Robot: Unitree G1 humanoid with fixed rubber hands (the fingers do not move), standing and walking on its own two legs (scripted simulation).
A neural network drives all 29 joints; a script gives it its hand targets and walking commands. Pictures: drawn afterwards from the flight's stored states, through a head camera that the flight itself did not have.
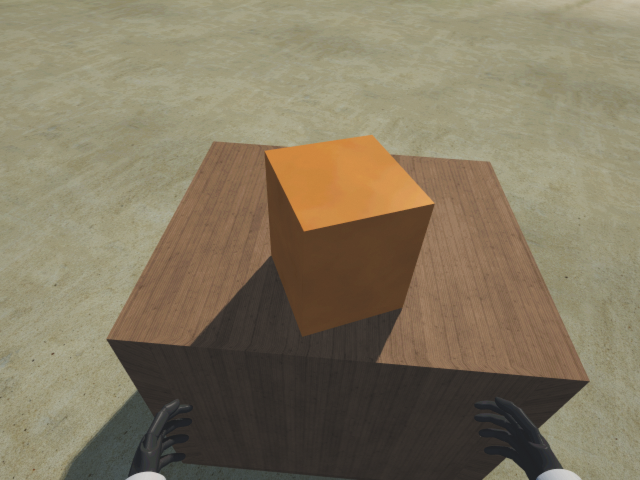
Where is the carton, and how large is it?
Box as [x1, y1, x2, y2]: [264, 135, 434, 336]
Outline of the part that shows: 372,135 264,151 271,255 302,336 402,307 434,203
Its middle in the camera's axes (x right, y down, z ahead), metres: +0.03 -0.01 +0.69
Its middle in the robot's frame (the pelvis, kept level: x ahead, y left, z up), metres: +0.54 -0.01 +0.01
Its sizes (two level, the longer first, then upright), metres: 0.210 0.200 0.250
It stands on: a pedestal, 0.64 m high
